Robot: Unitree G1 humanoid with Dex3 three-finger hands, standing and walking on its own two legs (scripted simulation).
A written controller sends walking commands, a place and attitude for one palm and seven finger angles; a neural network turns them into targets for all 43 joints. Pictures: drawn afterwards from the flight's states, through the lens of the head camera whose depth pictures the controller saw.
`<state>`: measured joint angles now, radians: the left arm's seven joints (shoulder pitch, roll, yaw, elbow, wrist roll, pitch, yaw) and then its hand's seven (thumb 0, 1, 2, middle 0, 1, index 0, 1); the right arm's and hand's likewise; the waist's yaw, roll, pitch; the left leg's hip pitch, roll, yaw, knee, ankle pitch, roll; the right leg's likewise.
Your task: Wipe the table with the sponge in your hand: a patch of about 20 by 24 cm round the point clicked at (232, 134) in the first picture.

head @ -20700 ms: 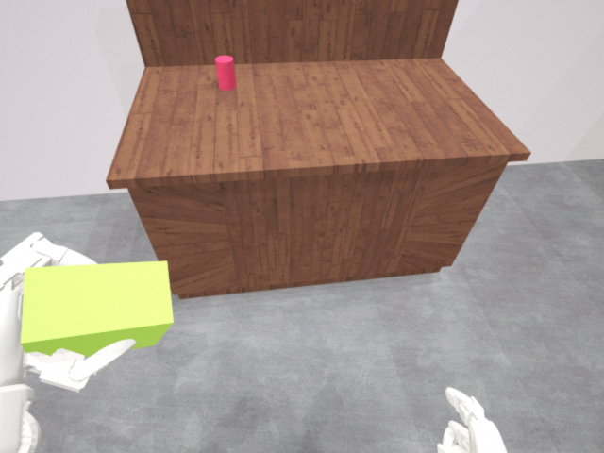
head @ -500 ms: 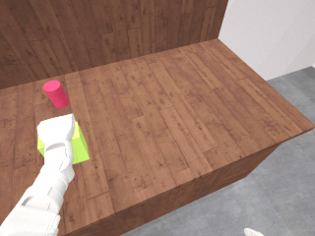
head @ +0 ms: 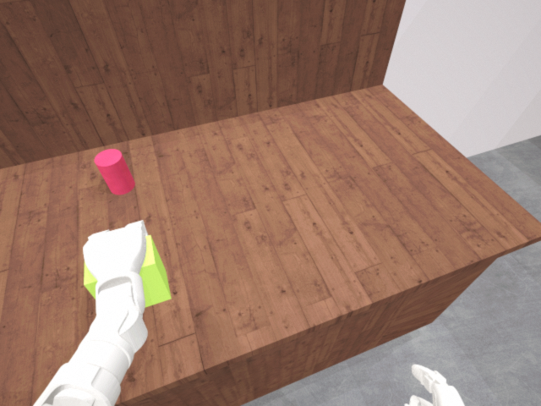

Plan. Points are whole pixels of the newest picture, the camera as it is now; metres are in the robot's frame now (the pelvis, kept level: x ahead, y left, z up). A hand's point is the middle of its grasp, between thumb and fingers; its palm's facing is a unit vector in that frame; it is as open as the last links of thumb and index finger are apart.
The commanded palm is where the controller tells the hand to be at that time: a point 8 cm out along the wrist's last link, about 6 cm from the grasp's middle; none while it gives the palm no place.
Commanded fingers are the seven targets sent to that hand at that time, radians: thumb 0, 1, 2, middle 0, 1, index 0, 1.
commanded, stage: wipe back along the middle lane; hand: left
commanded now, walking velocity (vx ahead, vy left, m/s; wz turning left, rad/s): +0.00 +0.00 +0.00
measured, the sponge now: (133, 283) +0.31 +0.28 -0.05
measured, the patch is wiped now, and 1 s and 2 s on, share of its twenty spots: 0.70 0.80 0.85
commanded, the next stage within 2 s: slide across to the third lane in 0.94 s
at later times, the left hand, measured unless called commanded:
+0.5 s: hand (132, 298) +0.27 +0.25 -0.01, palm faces -0.04 -0.04 -1.00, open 10.1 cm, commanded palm +0.22 +0.23 +0.01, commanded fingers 0.00 0.10 1.30 -1.20 -1.60 -1.20 -1.60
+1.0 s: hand (133, 307) +0.26 +0.25 -0.01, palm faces -0.05 -0.05 -1.00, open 10.1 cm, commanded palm +0.21 +0.23 +0.01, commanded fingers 0.00 0.10 1.30 -1.20 -1.60 -1.20 -1.60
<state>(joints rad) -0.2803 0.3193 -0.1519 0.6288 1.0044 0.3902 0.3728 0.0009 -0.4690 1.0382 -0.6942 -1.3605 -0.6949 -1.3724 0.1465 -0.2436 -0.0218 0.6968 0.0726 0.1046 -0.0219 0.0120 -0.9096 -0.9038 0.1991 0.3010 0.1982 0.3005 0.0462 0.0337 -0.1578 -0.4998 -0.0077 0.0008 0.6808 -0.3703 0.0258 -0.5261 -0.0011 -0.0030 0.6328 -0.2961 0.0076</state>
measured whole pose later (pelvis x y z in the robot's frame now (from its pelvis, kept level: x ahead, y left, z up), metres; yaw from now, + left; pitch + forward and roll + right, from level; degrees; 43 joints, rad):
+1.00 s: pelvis -0.01 -0.02 +0.00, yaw -1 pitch +7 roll +0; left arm -0.05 0.28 -0.17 0.40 1.01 0.42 0.36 0.00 -0.46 1.04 -0.68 -1.37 -0.69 -1.38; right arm 0.12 -0.25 -0.01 0.67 0.08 0.07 -0.05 0.01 -0.91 -0.90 0.20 0.30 0.20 0.30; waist 0.07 0.04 -0.14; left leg -0.44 0.00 0.01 0.67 -0.36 0.01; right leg -0.50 0.01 0.01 0.66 -0.30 -0.01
